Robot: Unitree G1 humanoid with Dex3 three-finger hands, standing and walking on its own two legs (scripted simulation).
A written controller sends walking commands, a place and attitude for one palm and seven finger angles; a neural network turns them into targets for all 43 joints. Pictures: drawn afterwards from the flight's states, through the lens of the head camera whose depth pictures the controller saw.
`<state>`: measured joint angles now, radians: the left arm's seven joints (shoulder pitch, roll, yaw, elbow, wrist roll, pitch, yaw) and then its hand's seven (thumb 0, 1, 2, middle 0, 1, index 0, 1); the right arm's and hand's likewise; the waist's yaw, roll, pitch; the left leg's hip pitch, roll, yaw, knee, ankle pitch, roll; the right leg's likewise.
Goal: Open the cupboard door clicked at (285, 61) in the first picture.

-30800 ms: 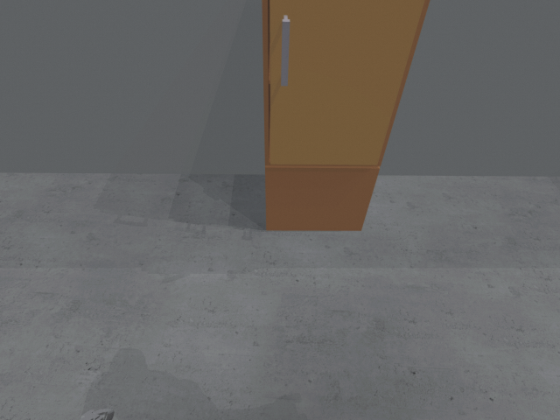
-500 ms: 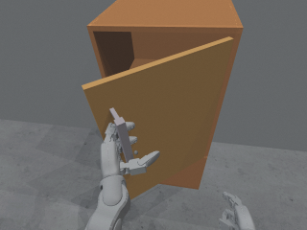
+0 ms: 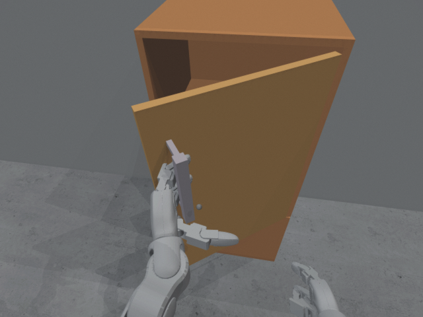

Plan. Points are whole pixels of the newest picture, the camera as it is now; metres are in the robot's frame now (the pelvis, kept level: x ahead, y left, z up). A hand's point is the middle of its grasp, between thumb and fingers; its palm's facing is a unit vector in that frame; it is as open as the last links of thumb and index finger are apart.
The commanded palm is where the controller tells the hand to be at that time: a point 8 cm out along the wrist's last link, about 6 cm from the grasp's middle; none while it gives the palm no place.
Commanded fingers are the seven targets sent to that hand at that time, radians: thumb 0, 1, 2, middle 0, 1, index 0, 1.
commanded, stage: slide the hand sideways off the handle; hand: left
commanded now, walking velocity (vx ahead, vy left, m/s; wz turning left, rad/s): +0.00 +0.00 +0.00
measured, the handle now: (180, 184) +0.33 +0.09 +0.11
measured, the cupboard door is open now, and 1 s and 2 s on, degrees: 36 42 42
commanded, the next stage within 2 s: draw the hand back to the body in 1.20 s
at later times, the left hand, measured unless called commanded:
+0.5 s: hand (198, 238) +0.22 +0.04 +0.11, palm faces -0.14 -0.99 -0.02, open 16.3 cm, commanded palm +0.19 +0.11 +0.11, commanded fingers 0.00 -0.50 0.30 -0.15 -0.30 -0.15 -0.30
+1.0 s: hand (162, 257) +0.19 +0.10 +0.10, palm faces -0.09 -0.99 -0.05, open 16.2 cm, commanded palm +0.16 +0.16 +0.11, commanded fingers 0.00 -0.50 0.30 -0.15 -0.30 -0.15 -0.30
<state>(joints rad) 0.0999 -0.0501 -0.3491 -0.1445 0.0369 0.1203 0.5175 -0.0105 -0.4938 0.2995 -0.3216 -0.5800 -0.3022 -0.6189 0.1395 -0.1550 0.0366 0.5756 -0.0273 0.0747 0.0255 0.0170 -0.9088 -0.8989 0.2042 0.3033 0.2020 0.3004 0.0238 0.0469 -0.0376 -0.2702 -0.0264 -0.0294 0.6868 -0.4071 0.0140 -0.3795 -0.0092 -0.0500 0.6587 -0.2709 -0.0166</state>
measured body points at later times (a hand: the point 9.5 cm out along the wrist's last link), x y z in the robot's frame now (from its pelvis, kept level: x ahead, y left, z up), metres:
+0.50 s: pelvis +0.00 -0.01 +0.00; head -0.01 -0.03 +0.45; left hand +0.22 +0.10 +0.11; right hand +0.20 -0.21 -0.07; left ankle -0.02 +0.11 -0.72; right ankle +0.05 -0.11 -0.72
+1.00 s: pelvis +0.01 -0.02 -0.01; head +0.01 -0.04 +0.44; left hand +0.19 +0.15 +0.10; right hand +0.19 -0.24 -0.07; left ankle -0.02 +0.11 -0.72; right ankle +0.05 -0.11 -0.72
